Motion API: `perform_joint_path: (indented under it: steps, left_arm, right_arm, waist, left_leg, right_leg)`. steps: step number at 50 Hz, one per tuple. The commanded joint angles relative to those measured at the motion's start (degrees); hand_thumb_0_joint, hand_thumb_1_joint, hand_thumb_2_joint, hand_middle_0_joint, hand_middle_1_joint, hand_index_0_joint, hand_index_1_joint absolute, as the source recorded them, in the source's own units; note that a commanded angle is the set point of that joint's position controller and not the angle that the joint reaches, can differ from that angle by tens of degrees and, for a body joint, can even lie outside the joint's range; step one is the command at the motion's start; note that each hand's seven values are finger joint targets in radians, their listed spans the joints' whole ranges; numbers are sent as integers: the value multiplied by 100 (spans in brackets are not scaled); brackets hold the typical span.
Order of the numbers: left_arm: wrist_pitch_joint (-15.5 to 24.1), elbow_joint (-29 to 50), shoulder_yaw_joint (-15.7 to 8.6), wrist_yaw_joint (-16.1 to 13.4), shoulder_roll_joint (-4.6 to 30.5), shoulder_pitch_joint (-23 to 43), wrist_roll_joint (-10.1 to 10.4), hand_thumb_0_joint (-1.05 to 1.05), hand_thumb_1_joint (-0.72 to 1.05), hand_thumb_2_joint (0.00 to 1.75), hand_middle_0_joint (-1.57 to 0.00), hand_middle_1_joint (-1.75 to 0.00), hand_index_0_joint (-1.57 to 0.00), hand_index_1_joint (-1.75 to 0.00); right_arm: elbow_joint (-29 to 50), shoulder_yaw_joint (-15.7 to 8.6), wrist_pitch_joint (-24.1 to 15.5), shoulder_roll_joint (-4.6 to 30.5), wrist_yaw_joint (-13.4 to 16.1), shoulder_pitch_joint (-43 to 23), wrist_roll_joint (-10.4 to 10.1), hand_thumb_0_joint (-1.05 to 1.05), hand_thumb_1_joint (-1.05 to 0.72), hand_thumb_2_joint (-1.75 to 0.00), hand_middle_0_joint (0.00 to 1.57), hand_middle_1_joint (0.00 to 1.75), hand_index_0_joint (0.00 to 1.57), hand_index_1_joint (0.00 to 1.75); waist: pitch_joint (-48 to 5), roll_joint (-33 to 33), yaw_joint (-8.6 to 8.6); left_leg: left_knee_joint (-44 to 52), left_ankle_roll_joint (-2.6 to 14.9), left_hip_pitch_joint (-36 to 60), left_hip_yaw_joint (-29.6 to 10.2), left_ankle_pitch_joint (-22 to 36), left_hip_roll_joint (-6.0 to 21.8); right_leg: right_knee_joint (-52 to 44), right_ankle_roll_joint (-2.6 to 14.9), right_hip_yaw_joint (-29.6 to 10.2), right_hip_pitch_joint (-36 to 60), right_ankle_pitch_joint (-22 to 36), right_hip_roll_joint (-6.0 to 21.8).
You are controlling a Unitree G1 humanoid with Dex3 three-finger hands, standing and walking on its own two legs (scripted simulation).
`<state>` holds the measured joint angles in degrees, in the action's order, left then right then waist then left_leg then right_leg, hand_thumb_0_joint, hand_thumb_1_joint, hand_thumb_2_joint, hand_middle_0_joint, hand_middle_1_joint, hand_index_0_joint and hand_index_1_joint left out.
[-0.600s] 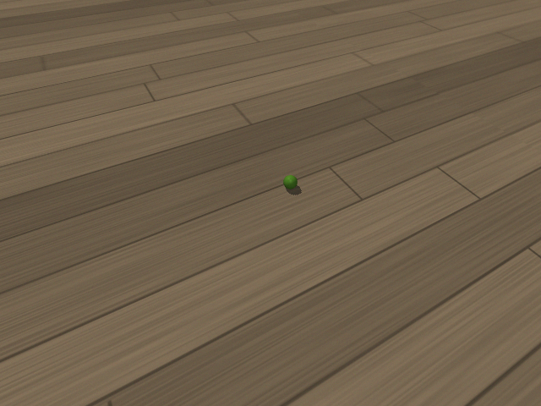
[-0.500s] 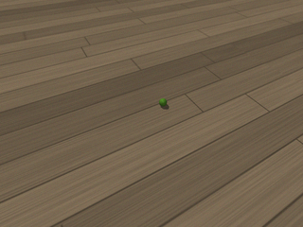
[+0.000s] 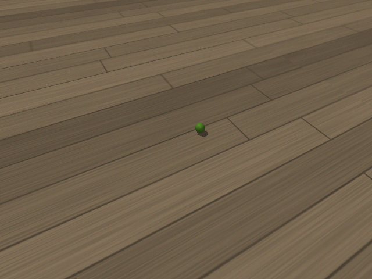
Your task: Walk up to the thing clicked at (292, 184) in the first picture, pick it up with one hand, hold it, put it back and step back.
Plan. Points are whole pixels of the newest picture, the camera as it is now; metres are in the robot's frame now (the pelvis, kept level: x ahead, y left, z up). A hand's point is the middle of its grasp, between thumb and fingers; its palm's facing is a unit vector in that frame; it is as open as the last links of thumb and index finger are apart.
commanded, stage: stand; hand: left
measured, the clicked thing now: (200, 127) +1.33 -0.11 -0.75
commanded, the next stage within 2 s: walk up in 0.52 s
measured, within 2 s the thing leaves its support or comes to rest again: neither
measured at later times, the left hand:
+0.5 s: hand out of the picture +0.08 +0.25 -0.16, palm faces -0.04 -0.94 -0.35, open 7.4 cm
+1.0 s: hand (62, 223) +0.31 +0.34 -0.14, palm faces -0.44 -0.78 -0.45, open 7.4 cm
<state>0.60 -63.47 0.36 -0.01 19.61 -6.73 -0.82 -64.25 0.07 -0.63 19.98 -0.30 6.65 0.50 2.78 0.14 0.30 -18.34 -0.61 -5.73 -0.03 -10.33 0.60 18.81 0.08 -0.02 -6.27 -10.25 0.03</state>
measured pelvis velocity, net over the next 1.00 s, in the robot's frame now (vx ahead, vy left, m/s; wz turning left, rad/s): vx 0.12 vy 0.09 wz -0.41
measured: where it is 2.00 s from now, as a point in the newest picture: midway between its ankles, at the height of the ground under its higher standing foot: (159, 218)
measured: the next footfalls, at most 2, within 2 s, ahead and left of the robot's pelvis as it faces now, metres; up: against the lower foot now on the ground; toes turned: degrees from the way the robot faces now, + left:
left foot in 0.80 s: +0.11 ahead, +0.17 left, +0.00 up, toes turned -21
right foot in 1.14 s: +0.28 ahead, -0.07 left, +0.00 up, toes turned -40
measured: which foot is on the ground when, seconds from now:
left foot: down 0.00-0.56, up 0.58-0.78, down 0.80-1.00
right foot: down 0.00-0.80, up 0.82-1.00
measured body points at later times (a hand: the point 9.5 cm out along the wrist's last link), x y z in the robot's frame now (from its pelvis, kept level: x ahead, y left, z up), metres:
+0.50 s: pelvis +0.00 +0.00 +0.00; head +0.01 +0.00 +0.45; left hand +0.08 +0.30 -0.13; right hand +0.07 -0.30 -0.13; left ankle +0.00 +0.13 -0.75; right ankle +0.00 -0.12 -0.75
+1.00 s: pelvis +0.12 +0.09 +0.00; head +0.14 +0.08 +0.45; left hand +0.33 +0.38 -0.11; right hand +0.02 -0.23 -0.11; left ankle +0.07 +0.18 -0.75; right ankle +0.12 -0.06 -0.69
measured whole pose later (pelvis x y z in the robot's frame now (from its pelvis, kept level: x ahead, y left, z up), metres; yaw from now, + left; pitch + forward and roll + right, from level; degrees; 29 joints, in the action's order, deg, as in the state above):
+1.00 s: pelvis +0.12 +0.09 +0.00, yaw -23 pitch +0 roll -2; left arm 0.9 -55.9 -4.1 1.4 27.7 -15.5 0.2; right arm -48.7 -5.5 -0.2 24.2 -5.5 15.8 2.8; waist 2.4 1.9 5.4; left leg -17.4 3.9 -0.7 3.0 -17.0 -1.4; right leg 49.9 0.1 4.0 -29.5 -17.3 2.3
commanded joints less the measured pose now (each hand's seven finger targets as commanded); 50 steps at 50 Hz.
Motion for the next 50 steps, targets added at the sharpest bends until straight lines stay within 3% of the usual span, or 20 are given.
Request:
perform_joint_path:
  steps: [1,25,26,27,28,29,30,32,33,35,37,38,39,40,41,42,43,45,47,50]
  left_arm:
    - [142,337,-237,-57,1244,213,36,0,90,90,-20,-30,-20,-30]
    - [131,317,-225,-52,1247,137,20,0,90,90,-20,-30,-20,-30]
    - [122,667,-662,94,2142,-814,-10,0,90,90,-20,-30,-20,-30]
    - [128,676,-661,139,2114,-786,-22,0,90,90,-20,-30,-20,-30]
    - [166,844,-788,151,2067,-304,-42,0,90,90,-20,-30,-20,-30]
    - [221,1006,-820,138,2008,-257,-52,0,90,90,-20,-30,-20,-30]
    - [262,1073,-827,101,2017,-248,-24,0,90,90,-20,-30,-20,-30]
    - [294,1162,-857,62,2044,-514,18,0,90,90,-20,-30,-20,-30]
    - [294,1198,-861,53,2015,-646,27,0,90,90,-20,-30,-20,-30]
    - [294,1200,-888,21,2057,-738,22,0,90,90,-20,-30,-20,-30]
    - [305,1317,-879,-20,2092,-621,4,0,90,90,-20,-30,-20,-30]
    - [298,1384,-833,-21,2029,-486,17,0,90,90,-20,-30,-20,-30]
    - [274,1546,-727,-30,1846,4,7,0,90,90,-20,-30,-20,-30]
    - [261,1626,-607,-80,1221,-100,-35,0,90,90,-20,-30,-20,-30]
    - [263,1754,-580,-183,1328,6,37,0,90,90,-20,-30,-20,-30]
    - [296,1616,-574,-168,1741,73,6,0,90,90,-20,-30,-20,-30]
    - [304,1387,-574,-102,1822,-183,98,0,90,90,-20,-30,-20,-30]
    - [247,1090,-678,59,1900,-726,142,0,90,90,-20,-30,-20,-30]
    - [217,1168,-646,166,1718,-692,158,0,90,90,-20,-30,-20,-30]
    - [208,1499,-601,167,1569,-63,159,0,90,90,-20,-30,-20,-30]
  right_arm:
    - [332,-224,-117,1176,77,-221,-6,0,-90,-90,20,30,20,30]
    - [349,-222,-115,1218,71,-219,-8,0,-90,-90,20,30,20,30]
    - [1231,-818,-191,2153,-178,-505,243,0,-90,-90,20,30,20,30]
    - [1281,-791,-137,1950,-279,-422,292,0,-90,-90,20,30,20,30]
    - [1396,-746,-95,1637,-375,-261,264,0,-90,-90,20,30,20,30]
    - [1541,-713,-61,1412,-456,-248,276,0,-90,-90,20,30,20,30]
    - [1678,-717,-51,1351,-497,-297,296,0,-90,-90,20,30,20,30]
    - [1791,-707,-56,1367,-517,-257,288,0,-90,-90,20,30,20,30]
    - [1839,-719,-59,1422,-523,-219,274,0,-90,-90,20,30,20,30]
    - [1918,-747,-68,1464,-550,-126,270,0,-90,-90,20,30,20,30]
    - [1986,-799,-68,1485,-553,54,258,0,-90,-90,20,30,20,30]
    - [1925,-858,-92,1505,-535,360,262,0,-90,-90,20,30,20,30]
    - [1727,-969,-114,1626,-486,1156,290,0,-90,-90,20,30,20,30]
    - [1631,-1157,-113,2111,-402,1708,365,0,-90,-90,20,30,20,30]
    - [1929,-1174,-123,2489,-413,1034,360,0,-90,-90,20,30,20,30]
    - [2085,-1088,-148,2256,-426,534,229,0,-90,-90,20,30,20,30]
    - [2137,-950,-170,1930,-423,297,211,0,-90,-90,20,30,20,30]
    - [2195,-892,-182,1642,-405,93,225,0,-90,-90,20,30,20,30]
    - [2117,-895,-139,1565,-448,379,210,0,-90,-90,20,30,20,30]
    - [2205,-906,-42,1582,-481,641,187,0,-90,-90,20,30,20,30]
  waist:
    - [-313,-22,-26]
    - [-371,-18,-45]
    - [-328,414,-66]
    - [-84,79,40]
    - [82,-414,203]
    - [154,-742,188]
    - [234,-956,229]
    - [-56,-895,143]
    - [-227,-765,109]
    - [-247,-928,112]
    - [-266,-961,219]
    - [-398,-791,406]
    - [-503,-226,1039]
    - [-737,1713,1255]
    - [-271,2038,983]
    - [133,899,772]
    - [153,478,546]
    - [37,683,276]
    - [182,974,548]
    - [415,854,764]
  left_leg:
    - [288,194,-4,-515,603,661]
    - [280,214,84,-531,568,688]
    - [-1223,465,394,38,-2457,415]
    - [-1561,581,0,-186,-3030,159]
    - [-2118,529,-636,-325,-2484,18]
    - [-2511,491,-1287,-744,-2108,-62]
    - [-2614,428,-1796,-1028,-1760,57]
    - [-2668,110,-2394,-895,-1629,-106]
    - [-2517,81,-2300,-859,-1740,-148]
    - [-2130,98,-1936,-831,-1892,-141]
    - [-1488,268,-1317,-975,-1758,-14]
    - [-887,357,-409,-859,-1428,-46]
    - [328,444,1601,-570,-919,-112]
    - [917,585,2795,-2107,-1872,939]
    - [1283,1196,1923,-3728,-3235,2281]
    - [1312,1303,764,-3396,-3124,2341]
    - [1224,998,521,-2696,-2655,1932]
    - [1045,665,538,-1524,-2078,1298]
    - [934,576,840,-790,-1329,932]
    - [756,439,958,-304,-27,937]
  right_leg:
    - [-299,152,-566,-11,699,701]
    - [-281,147,-564,-17,670,715]
    - [-202,529,-1745,-1082,-1995,797]
    - [-592,601,-2461,-1617,-3246,938]
    - [-718,768,-3050,-1514,-3512,1170]
    - [-810,972,-3696,-1196,-3562,1300]
    - [-944,1072,-3980,-894,-3280,1414]
    - [-947,1124,-3786,74,-2656,1170]
    - [-895,1096,-3663,241,-2428,1125]
    - [-822,1043,-3464,-12,-2078,1050]
    - [-462,952,-3177,-482,-1545,978]
    - [-64,762,-2715,-1066,-1366,686]
    - [740,286,-1736,-2651,-1609,49]
    - [2587,136,-769,-4111,-2725,-903]
    - [3616,50,-351,-4896,-2580,-578]
    - [3747,82,-242,-4194,-1838,181]
    - [3717,122,-284,-3710,-1390,319]
    - [3715,20,-27,-3162,-838,499]
    - [3220,-37,380,-3195,-604,393]
    - [2381,0,593,-3073,-285,328]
